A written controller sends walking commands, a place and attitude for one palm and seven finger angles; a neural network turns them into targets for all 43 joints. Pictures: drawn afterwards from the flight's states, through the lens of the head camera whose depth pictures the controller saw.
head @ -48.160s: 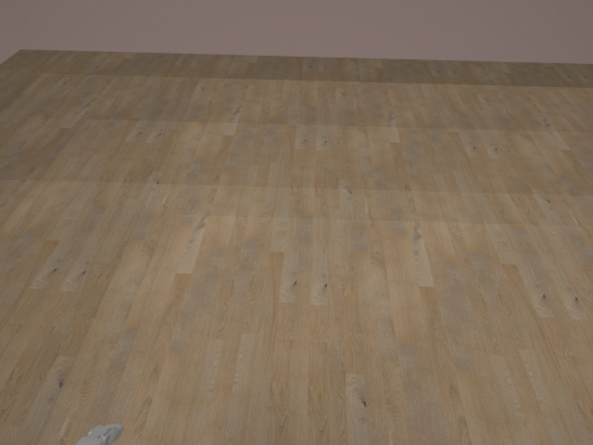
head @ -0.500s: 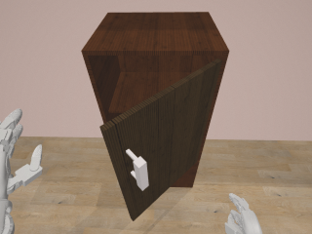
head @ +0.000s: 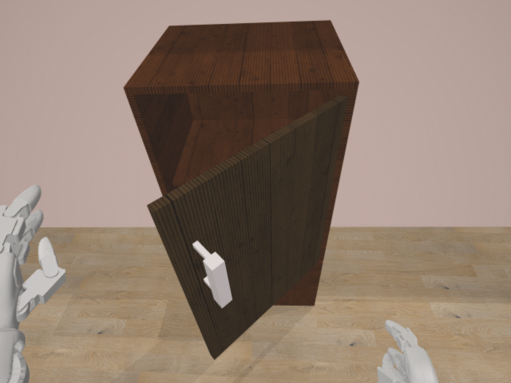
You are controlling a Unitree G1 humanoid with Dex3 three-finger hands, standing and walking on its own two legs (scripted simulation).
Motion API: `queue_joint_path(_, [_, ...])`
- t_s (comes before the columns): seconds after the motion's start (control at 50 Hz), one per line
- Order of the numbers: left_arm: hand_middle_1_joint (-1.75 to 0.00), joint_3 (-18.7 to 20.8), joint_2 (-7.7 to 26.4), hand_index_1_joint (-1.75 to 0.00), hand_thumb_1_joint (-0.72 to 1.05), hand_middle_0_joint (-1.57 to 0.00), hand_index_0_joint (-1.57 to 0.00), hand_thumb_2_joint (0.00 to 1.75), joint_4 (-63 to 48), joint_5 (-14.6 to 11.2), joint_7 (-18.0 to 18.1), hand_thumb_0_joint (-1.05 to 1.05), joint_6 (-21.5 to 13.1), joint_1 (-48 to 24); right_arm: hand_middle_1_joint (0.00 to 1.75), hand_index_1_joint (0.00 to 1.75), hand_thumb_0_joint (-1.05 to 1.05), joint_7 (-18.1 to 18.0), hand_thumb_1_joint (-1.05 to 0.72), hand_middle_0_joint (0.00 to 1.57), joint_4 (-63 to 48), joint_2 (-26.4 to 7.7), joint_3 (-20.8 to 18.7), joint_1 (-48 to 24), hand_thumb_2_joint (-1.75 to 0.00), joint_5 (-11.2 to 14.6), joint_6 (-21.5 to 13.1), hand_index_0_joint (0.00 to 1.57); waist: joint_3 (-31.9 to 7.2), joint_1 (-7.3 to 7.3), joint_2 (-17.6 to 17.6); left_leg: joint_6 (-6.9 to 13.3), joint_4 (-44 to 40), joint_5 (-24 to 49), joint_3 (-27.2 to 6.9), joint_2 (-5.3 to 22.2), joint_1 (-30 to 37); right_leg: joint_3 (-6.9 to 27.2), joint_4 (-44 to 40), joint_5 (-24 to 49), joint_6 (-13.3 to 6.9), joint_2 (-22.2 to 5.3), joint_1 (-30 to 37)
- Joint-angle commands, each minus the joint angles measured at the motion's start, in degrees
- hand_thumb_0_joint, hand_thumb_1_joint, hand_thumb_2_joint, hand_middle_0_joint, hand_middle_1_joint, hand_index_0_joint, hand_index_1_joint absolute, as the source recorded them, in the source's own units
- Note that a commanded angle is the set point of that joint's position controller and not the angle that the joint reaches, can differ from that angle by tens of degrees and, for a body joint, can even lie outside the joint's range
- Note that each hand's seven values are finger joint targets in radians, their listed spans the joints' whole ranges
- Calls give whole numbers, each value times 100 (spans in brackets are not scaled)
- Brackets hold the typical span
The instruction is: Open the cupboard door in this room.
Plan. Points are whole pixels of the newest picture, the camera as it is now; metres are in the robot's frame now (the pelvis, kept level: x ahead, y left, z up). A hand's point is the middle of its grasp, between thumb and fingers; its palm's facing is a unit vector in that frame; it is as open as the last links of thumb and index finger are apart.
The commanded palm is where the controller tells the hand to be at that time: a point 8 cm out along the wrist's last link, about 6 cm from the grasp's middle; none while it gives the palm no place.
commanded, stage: step back with the hand held close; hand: left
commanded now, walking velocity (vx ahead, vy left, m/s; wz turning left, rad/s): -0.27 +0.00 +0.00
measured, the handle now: (211, 273) +0.29 +0.12 +0.01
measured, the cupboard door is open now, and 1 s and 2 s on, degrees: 44 44 44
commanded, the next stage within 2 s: stop stepping back and stand still in 0.92 s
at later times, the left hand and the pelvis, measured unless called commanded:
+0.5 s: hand (8, 315) +0.13 +0.29 +0.16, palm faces +0.38 -0.78 -0.50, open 7.4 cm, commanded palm +0.07 +0.33 +0.17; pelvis -0.07 +0.03 -0.01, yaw -1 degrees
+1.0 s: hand out of the picture +0.01 +0.34 +0.16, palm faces +0.57 -0.72 -0.41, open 7.4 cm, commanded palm -0.07 +0.35 +0.17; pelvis -0.18 +0.04 -0.02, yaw +5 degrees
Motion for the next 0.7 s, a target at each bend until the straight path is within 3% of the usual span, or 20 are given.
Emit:
queue_joint_path(0.0, [-30, 1084, 1523, -30, 90, -20, -20, 90, -1133, 21, 53, 0, -600, -566, 30, 30, 0, -58, -90, 20, -1013, -593, -202, -786, -90, -21, -87, 20, -74, -275, -828, 325, 278, 1018, 43, -97, 1, 304, -673, 2196, 80, -375, -1074])
queue_joint_path(0.04, [-30, 956, 1397, -30, 90, -20, -20, 90, -1092, 30, 26, 0, -583, -280, 30, 30, 0, -46, -90, 20, -1086, -591, -232, -825, -90, -12, 36, 20, -166, -289, -666, 289, 333, 1193, 82, -108, -41, 301, -542, 2655, 81, -466, -1046])
queue_joint_path(0.12, [-30, 935, 1329, -30, 90, -20, -20, 90, -1495, 4, 44, 0, -620, 305, 30, 30, 0, -45, -90, 20, -1235, -669, -304, -715, -90, 1, 219, 20, -858, -298, -41, 265, 220, 2114, 46, 17, 81, 123, -121, 2707, 107, -365, -720])
queue_joint_path(0.16, [-30, 1041, 1424, -30, 90, -20, -20, 90, -1685, -6, 72, 0, -622, 473, 30, 30, 0, -46, -90, 20, -1333, -656, -323, -722, -90, 21, 292, 20, -1072, -301, -121, 261, 260, 2367, 79, 77, 150, 134, -12, 2799, 124, -310, -748])
queue_joint_path(0.2, [-30, 1172, 1547, -30, 90, -20, -20, 90, -1817, -21, 105, 0, -625, 561, 30, 30, 0, -56, -90, 20, -1402, -628, -348, -721, -90, 48, 353, 20, -1205, -309, -436, 248, 294, 2448, 76, 103, 112, 128, 90, 2967, 147, -296, -708])
queue_joint_path(0.28, [-30, 1267, 1624, -30, 90, -20, -20, 90, -1913, -22, 185, 0, -657, 602, 30, 30, 0, -96, -90, 20, -1475, -645, -383, -707, -90, 63, 389, 20, -1174, -315, -260, 239, 198, 2295, 30, 165, -100, 142, 224, 2634, 164, -235, -777])
queue_joint_path(0.38, [-30, 1217, 1544, -30, 90, -20, -20, 90, -1865, -1, 242, 0, -742, 624, 30, 30, 0, -87, -90, 20, -1482, -686, -390, -669, -90, 72, 328, 20, -850, -333, -71, 280, -117, 1220, -132, 273, -756, 164, 299, 1555, 176, -114, -836])
queue_joint_path(0.5, [-30, 1221, 1421, -30, 90, -20, -20, 90, -1849, 146, 288, 0, -937, 497, 30, 30, 0, -43, -90, 20, -1523, -786, -378, -612, -90, 64, 142, 20, -339, -351, 330, 509, -844, -1741, -603, 508, -2620, 222, 773, 182, 176, 97, -245])
queue_joint_path(0.58, [-30, 1336, 1430, -30, 90, -20, -20, 90, -1999, 269, 296, 0, -1075, 304, 30, 30, 0, -46, -90, 20, -1516, -804, -405, -564, -90, 24, -31, 20, -325, -325, 633, 683, -1118, -2806, -933, 750, -3598, 178, 1449, -88, 195, 317, 284])
queue_joint_path(0.64, [-30, 1417, 1518, -30, 90, -20, -20, 90, -2217, 258, 302, 0, -1158, 393, 30, 30, 0, -12, -90, 20, -1506, -708, -414, -499, -90, 14, -147, 20, -473, -340, 410, 580, -587, -2504, -722, 492, -3181, 414, 1099, -270, 68, 220, -218])
queue_joint_path(0.68, [-30, 1498, 1634, -30, 90, -20, -20, 90, -2363, 216, 318, 0, -1235, 493, 30, 30, 0, 9, -90, 20, -1429, -646, -434, -400, -90, -17, -208, 20, -490, -391, -111, 376, 411, -2028, -334, 66, -2338, 1108, 194, -947, -161, -176, -1363])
